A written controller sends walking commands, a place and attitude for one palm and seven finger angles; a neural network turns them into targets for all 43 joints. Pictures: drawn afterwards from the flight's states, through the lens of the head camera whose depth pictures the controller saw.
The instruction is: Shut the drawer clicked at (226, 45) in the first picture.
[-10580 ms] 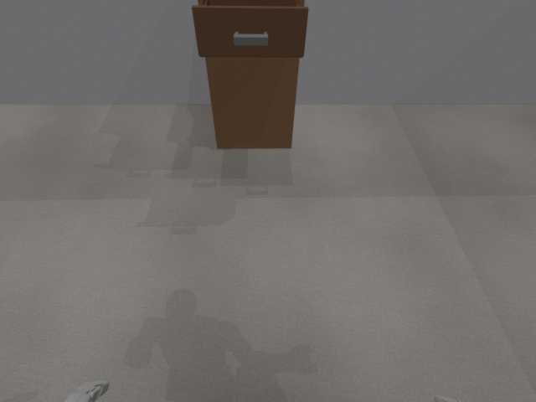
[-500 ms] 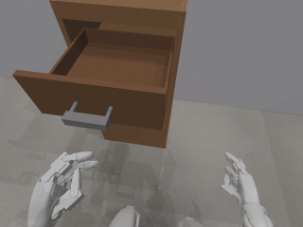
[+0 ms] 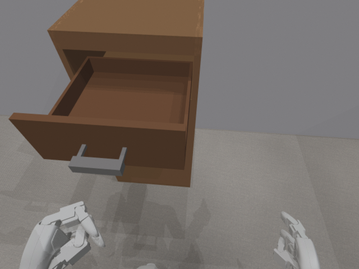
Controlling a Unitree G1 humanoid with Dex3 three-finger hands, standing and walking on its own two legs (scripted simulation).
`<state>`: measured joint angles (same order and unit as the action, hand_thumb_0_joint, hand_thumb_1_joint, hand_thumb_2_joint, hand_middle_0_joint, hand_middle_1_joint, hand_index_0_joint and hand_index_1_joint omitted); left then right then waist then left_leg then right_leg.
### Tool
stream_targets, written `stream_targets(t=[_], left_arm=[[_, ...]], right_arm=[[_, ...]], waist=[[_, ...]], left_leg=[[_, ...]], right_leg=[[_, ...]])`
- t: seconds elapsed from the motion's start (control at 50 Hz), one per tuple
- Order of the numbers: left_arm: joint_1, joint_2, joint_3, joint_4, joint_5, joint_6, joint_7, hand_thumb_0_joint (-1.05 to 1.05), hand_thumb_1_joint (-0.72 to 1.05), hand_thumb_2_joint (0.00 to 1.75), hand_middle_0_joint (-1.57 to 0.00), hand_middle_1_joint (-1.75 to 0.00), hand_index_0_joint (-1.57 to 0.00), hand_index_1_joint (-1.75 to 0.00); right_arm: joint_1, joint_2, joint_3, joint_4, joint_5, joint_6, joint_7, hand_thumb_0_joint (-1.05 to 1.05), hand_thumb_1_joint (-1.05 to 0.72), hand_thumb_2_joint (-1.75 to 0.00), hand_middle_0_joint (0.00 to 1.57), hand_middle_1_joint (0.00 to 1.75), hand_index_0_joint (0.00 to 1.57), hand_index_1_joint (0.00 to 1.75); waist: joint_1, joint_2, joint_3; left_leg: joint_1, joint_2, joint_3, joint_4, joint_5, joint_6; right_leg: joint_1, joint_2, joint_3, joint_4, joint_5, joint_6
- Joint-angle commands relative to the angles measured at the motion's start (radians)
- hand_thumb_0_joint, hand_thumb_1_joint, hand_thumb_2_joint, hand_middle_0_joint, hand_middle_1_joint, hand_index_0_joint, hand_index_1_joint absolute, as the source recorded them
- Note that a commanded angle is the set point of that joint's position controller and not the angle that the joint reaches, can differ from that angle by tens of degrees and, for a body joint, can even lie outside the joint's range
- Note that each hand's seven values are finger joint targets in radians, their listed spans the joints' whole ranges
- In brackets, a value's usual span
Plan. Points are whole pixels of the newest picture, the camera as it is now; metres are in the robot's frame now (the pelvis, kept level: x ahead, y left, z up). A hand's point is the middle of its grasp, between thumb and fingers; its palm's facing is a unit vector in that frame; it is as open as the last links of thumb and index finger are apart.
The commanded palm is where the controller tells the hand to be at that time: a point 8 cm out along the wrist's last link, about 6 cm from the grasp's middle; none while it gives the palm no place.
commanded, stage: raise the hand and make a fist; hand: left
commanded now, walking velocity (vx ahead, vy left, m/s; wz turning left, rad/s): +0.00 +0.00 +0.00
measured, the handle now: (100, 157) +0.34 +0.21 +0.05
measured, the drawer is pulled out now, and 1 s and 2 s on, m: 0.29 0.29 0.29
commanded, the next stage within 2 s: bring the fist close to the handle in 0.86 s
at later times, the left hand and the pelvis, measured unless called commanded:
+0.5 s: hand (64, 231) +0.16 +0.18 +0.14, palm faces +0.03 -0.99 -0.09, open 3.2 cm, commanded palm +0.11 +0.23 +0.15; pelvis +0.01 +0.02 +0.02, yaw +0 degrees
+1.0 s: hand (69, 234) +0.16 +0.18 +0.14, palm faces +0.04 -0.99 -0.11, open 3.2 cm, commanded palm +0.11 +0.23 +0.14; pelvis +0.01 -0.01 +0.03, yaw +0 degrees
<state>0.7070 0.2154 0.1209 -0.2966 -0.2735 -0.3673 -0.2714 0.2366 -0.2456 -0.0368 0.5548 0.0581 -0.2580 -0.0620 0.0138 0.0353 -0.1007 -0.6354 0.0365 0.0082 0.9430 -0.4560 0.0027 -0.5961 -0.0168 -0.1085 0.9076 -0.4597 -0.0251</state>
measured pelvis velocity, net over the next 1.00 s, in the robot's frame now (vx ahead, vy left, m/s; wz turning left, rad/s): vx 0.01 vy -0.01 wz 0.00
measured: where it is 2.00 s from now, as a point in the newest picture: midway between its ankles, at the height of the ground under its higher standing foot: outside the picture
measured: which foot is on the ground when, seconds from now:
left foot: down 0.00-1.00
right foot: down 0.00-1.00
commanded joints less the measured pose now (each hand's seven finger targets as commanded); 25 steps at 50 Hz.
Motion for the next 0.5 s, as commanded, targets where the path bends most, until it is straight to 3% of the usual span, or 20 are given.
stream_targets(t=[0.0, 0.02, 0.08, 0.1, 0.14, 0.3, 0.36, 0.44, 0.48], left_arm=[[0.011, 0.120, 0.124, -0.223, -0.017, -0.029, 0.048, 0.00, 0.90, 0.90, -1.26, -1.45, -1.26, -1.45], [0.015, 0.090, 0.096, -0.237, -0.017, -0.016, 0.054, 0.00, 0.90, 0.90, -1.28, -1.47, -1.28, -1.47], [0.008, 0.071, 0.058, -0.282, -0.010, 0.024, 0.059, 0.00, 0.90, 0.90, -1.34, -1.53, -1.34, -1.53], [0.009, 0.091, 0.070, -0.285, -0.001, 0.039, 0.061, 0.00, 0.90, 0.90, -1.36, -1.56, -1.36, -1.56], [0.020, 0.076, 0.037, -0.313, 0.007, 0.067, 0.052, 0.00, 0.90, 0.90, -1.40, -1.60, -1.40, -1.60], [0.004, 0.117, 0.085, -0.378, 0.005, 0.132, 0.060, 0.00, 0.90, 0.90, -1.40, -1.60, -1.40, -1.60], [-0.002, 0.090, 0.056, -0.433, 0.003, 0.140, 0.062, 0.00, 0.90, 0.90, -1.40, -1.60, -1.40, -1.60], [-0.033, 0.087, 0.043, -0.450, 0.002, 0.157, 0.058, 0.00, 0.90, 0.90, -1.40, -1.60, -1.40, -1.60], [-0.017, 0.084, 0.049, -0.384, 0.002, 0.181, 0.051, 0.00, 0.90, 0.90, -1.40, -1.60, -1.40, -1.60]], right_arm=[[-0.108, -0.076, -0.019, -0.179, 0.004, -0.063, -0.003, 0.00, -0.90, -0.90, 0.20, 0.30, 0.20, 0.30], [-0.102, -0.072, -0.015, -0.188, 0.007, -0.060, -0.002, 0.00, -0.90, -0.90, 0.20, 0.30, 0.20, 0.30], [-0.106, -0.072, -0.005, -0.205, 0.007, -0.067, 0.005, 0.00, -0.90, -0.90, 0.20, 0.30, 0.20, 0.30], [-0.114, -0.076, -0.003, -0.199, 0.004, -0.065, 0.006, 0.00, -0.90, -0.90, 0.20, 0.30, 0.20, 0.30], [-0.104, -0.074, 0.004, -0.210, 0.005, -0.070, 0.012, 0.00, -0.90, -0.90, 0.20, 0.30, 0.20, 0.30], [-0.129, -0.073, 0.024, -0.207, 0.008, -0.084, 0.010, 0.00, -0.90, -0.90, 0.20, 0.30, 0.20, 0.30], [-0.112, -0.069, 0.031, -0.212, 0.009, -0.099, 0.013, 0.00, -0.90, -0.90, 0.20, 0.30, 0.20, 0.30], [-0.118, -0.075, 0.039, -0.201, 0.012, -0.118, 0.013, 0.00, -0.90, -0.90, 0.20, 0.30, 0.20, 0.30], [-0.118, -0.079, 0.039, -0.189, 0.013, -0.121, 0.009, 0.00, -0.90, -0.90, 0.20, 0.30, 0.20, 0.30]], waist=[[0.017, -0.032, -0.100], [0.014, -0.014, -0.087], [0.012, 0.026, -0.080], [0.015, 0.025, -0.088], [0.014, 0.016, -0.084], [0.028, -0.004, -0.036], [0.024, 0.025, -0.067], [0.019, 0.026, -0.042], [0.019, -0.020, -0.015]], left_leg=[[0.101, -0.028, -0.031, -0.163, 0.194, 0.024], [0.113, -0.030, -0.030, -0.177, 0.195, 0.025], [0.153, -0.025, -0.030, -0.199, 0.230, 0.025], [0.162, -0.023, -0.032, -0.199, 0.250, 0.028], [0.176, -0.023, -0.034, -0.213, 0.267, 0.026], [0.210, -0.016, -0.049, -0.260, 0.245, 0.019], [0.250, -0.016, -0.049, -0.271, 0.269, 0.016], [0.262, -0.014, -0.055, -0.292, 0.248, 0.014], [0.244, -0.016, -0.056, -0.298, 0.237, 0.015]], right_leg=[[0.110, 0.008, 0.074, -0.198, 0.133, 0.012], [0.107, 0.011, 0.062, -0.197, 0.142, 0.010], [0.122, 0.014, 0.038, -0.194, 0.205, 0.009], [0.137, 0.013, 0.040, -0.197, 0.231, 0.009], [0.145, 0.017, 0.027, -0.196, 0.254, 0.009], [0.168, 0.030, 0.012, -0.229, 0.228, 0.005], [0.180, 0.028, 0.005, -0.231, 0.246, 0.006], [0.187, 0.030, 0.004, -0.252, 0.229, 0.006], [0.190, 0.031, 0.006, -0.264, 0.228, 0.008]])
